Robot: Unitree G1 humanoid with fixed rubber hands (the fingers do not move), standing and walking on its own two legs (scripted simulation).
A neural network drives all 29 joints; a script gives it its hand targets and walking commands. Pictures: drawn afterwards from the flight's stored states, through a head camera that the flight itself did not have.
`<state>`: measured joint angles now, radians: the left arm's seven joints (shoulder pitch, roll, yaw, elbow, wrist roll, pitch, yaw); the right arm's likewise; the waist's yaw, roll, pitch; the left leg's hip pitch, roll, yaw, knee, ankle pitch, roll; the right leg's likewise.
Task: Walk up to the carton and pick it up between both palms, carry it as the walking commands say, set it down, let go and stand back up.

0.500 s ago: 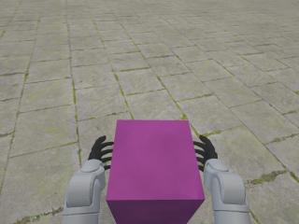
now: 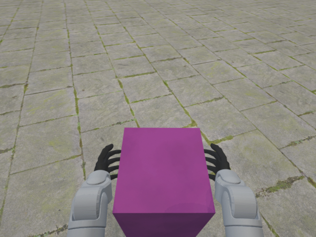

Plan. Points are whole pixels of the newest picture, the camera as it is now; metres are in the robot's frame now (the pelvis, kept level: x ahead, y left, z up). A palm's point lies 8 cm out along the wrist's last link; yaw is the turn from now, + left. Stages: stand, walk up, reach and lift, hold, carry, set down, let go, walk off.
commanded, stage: carry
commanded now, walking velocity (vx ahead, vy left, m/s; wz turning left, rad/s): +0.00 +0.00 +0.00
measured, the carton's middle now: (161, 185) +0.28 +0.00 -0.03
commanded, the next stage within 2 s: hold in 1.60 s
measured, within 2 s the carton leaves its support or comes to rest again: neither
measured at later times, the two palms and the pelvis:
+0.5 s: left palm (106, 166) +0.30 +0.14 +0.05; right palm (219, 166) +0.29 -0.15 +0.05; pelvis +0.02 +0.00 +0.00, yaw +0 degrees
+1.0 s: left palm (113, 164) +0.30 +0.12 +0.05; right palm (224, 164) +0.30 -0.17 +0.05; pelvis +0.03 -0.02 +0.00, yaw +0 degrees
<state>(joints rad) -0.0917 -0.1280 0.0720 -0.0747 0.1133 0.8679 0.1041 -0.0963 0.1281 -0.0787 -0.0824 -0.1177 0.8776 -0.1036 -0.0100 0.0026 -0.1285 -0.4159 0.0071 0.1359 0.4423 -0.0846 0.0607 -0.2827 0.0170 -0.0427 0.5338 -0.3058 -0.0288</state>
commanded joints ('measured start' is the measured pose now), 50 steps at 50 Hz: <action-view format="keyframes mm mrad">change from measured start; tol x2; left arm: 1 -402 -704 -470 -101 -192 -38 -123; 50 -428 -694 -428 -14 -175 -123 -141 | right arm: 1 -398 711 476 -101 192 -44 128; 50 -422 701 447 -28 168 -130 140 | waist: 1 4 -3 -191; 17 6 -4 -220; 50 4 -13 -214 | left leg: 1 202 139 -163 -52 -14 -33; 21 222 150 -166 -34 87 -19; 50 217 144 -148 -6 103 -18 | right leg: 1 -47 -157 140 -118 50 -37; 19 7 -156 127 -82 122 -40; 50 42 -160 131 -98 222 -47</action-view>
